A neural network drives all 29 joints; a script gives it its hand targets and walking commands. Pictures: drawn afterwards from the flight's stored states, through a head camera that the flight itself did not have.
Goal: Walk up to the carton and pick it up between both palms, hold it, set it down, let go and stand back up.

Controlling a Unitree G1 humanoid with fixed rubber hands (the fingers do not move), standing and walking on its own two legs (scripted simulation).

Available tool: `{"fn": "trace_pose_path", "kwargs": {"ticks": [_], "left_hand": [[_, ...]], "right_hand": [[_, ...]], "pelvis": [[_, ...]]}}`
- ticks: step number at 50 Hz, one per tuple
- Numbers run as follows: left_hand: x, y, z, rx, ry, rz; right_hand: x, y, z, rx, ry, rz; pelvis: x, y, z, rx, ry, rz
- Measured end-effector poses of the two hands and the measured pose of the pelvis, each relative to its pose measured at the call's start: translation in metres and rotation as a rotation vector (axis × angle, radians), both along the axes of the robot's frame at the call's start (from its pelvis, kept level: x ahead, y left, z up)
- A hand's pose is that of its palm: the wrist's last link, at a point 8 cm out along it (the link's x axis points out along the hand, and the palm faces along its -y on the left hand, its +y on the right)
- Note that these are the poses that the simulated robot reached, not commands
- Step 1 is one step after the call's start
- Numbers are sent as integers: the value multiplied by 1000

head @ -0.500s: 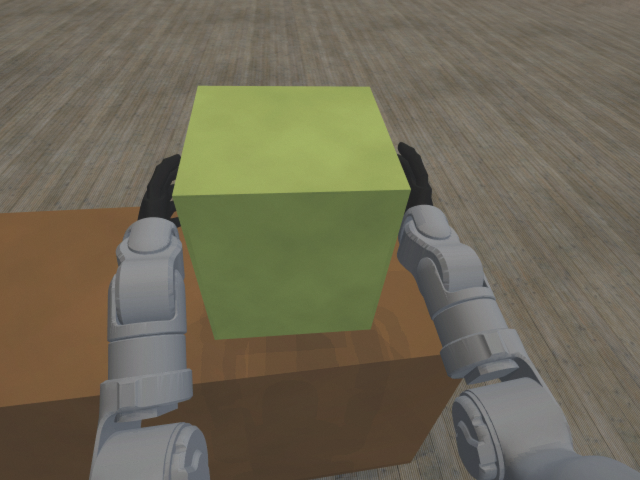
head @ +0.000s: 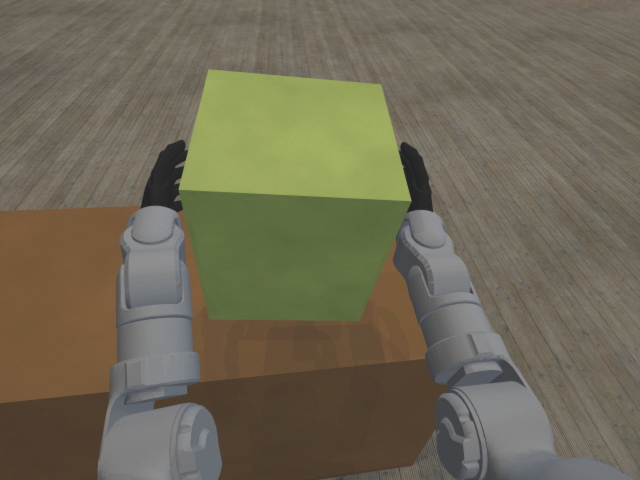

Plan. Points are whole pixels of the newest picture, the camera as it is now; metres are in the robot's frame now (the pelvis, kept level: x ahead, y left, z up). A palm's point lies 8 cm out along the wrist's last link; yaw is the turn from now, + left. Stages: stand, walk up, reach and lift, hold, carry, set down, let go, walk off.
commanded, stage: set down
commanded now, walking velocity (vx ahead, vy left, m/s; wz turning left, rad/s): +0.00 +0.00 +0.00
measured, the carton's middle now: (291, 207) +0.40 +0.01 +0.16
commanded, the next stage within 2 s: none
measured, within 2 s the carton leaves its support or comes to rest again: neither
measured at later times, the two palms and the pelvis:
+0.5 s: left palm (180, 238) +0.39 +0.15 +0.12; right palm (402, 232) +0.38 -0.14 +0.13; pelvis +0.01 +0.00 +0.00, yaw -1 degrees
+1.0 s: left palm (185, 245) +0.41 +0.16 +0.09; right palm (395, 241) +0.39 -0.14 +0.10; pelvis +0.02 +0.00 +0.00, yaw -2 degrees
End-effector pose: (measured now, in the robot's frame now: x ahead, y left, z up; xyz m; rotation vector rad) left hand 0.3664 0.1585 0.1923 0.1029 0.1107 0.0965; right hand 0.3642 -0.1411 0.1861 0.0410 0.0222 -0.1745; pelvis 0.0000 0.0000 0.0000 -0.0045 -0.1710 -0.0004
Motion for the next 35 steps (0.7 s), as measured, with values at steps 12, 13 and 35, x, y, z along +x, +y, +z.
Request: {"fn": "trace_pose_path", "kwargs": {"ticks": [12,13,35], "left_hand": [[10,-3,-58,-1,69,-42],[11,-3,-62,-5,72,-43],[36,-3,-82,-13,112,-50]], "right_hand": [[-1,-3,-55,-22,28,-34],[0,-3,-57,-25,30,-34],[24,-2,-65,-43,62,-34]], "pelvis": [[3,4,0,-4,21,-8],[4,4,0,-5,28,-9],[17,1,2,-2,87,-15]]}}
